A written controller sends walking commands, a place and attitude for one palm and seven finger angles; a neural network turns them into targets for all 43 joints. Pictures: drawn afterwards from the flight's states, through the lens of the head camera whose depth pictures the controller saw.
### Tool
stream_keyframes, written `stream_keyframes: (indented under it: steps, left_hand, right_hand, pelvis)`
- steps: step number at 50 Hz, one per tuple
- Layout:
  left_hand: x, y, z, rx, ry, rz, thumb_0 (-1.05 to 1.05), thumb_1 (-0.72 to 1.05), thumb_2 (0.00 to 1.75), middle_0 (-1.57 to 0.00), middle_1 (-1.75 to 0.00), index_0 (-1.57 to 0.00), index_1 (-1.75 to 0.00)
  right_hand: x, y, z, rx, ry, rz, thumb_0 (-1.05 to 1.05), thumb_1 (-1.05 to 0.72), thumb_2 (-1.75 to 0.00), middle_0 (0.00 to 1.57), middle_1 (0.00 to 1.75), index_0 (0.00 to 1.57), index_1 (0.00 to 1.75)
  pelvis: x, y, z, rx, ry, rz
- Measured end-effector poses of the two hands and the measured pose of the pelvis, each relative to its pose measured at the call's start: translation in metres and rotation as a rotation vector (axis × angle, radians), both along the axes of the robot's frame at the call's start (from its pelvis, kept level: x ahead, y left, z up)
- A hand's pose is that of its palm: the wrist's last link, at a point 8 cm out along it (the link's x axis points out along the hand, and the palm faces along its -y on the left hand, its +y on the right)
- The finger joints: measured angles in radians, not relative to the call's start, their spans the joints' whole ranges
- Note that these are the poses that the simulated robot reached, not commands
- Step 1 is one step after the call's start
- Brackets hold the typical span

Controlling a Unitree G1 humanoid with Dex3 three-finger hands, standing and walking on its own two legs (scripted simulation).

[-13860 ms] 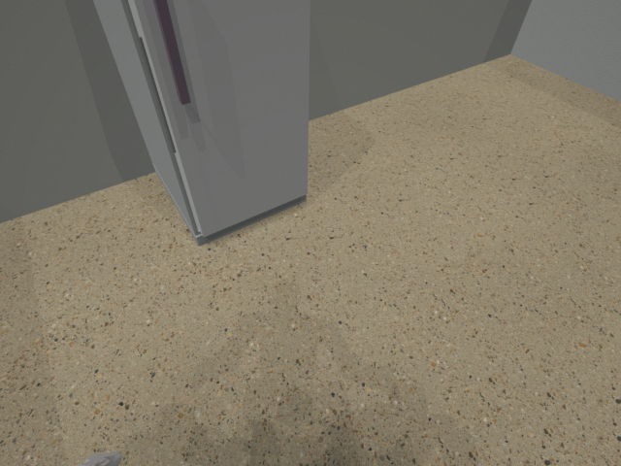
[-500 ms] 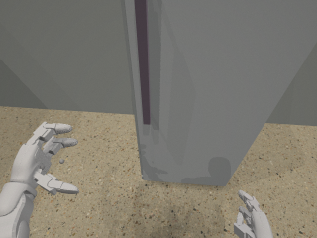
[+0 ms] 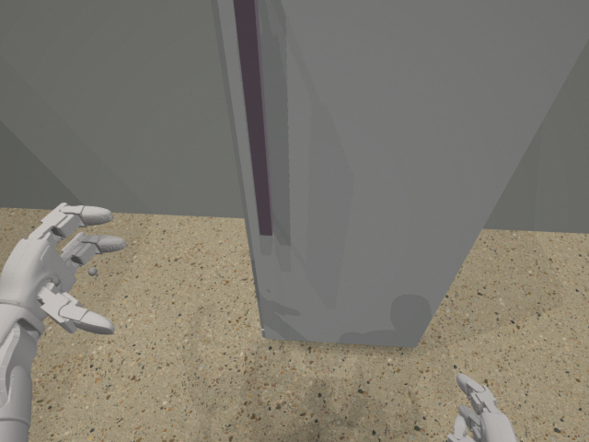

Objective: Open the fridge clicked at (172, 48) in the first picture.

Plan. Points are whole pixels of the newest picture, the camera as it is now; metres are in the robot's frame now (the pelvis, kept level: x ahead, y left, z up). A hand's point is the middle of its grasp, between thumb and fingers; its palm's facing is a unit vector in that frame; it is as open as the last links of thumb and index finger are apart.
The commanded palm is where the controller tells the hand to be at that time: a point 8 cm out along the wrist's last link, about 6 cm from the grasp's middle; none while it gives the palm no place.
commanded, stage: raise the hand to about handle height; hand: left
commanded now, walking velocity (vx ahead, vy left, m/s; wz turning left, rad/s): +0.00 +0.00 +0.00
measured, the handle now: (259, 119) +0.54 +0.11 +0.18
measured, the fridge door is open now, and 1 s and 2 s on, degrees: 0 0 0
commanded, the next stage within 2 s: move the hooked fingers beside the handle in 0.28 s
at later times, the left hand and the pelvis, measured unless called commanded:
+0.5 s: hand (100, 268) +0.28 +0.27 +0.12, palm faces +0.06 -1.00 -0.02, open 14.0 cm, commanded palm +0.26 +0.31 +0.12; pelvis +0.00 -0.01 +0.00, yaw +0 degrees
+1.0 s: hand (150, 230) +0.35 +0.23 +0.12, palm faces +0.02 -1.00 -0.01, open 14.0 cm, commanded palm +0.33 +0.27 +0.12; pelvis +0.01 +0.00 +0.00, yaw -1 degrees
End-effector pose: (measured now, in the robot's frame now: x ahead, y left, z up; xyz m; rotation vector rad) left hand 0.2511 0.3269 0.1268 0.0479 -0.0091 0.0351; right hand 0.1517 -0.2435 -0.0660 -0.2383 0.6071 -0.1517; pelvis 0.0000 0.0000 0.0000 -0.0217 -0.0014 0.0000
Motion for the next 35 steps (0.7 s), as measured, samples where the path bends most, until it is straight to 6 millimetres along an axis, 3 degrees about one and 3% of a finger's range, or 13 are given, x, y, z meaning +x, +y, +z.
stream_keyframes:
  steps: [23,29,35]
  left_hand:
    - [0.002,-0.008,-0.002,-0.018,-0.016,0.018,-0.01,-0.50,0.30,-0.30,-1.20,-0.30,-1.20]
    - [0.018,-0.009,-0.007,-0.037,-0.004,0.017,-0.01,-0.51,0.30,-0.30,-1.20,-0.30,-1.20]
    - [0.045,-0.028,-0.005,-0.041,-0.018,-0.032,-0.01,-0.51,0.30,-0.29,-1.20,-0.30,-1.20]
  right_hand:
    - [0.009,0.000,-0.003,0.022,-0.016,0.004,0.01,-0.90,-0.90,0.21,0.30,0.21,0.30]
    - [0.007,-0.001,-0.006,0.006,0.010,0.004,0.01,-0.90,-0.90,0.21,0.30,0.21,0.30]
    - [0.001,0.000,-0.008,0.004,0.032,-0.012,0.01,-0.90,-0.90,0.21,0.30,0.21,0.30]
  pelvis:
    - [0.002,-0.008,-0.001,0.004,0.004,-0.002]
    - [0.000,-0.007,-0.003,0.001,0.014,0.006]
    - [0.001,-0.003,-0.003,0.002,0.024,0.003]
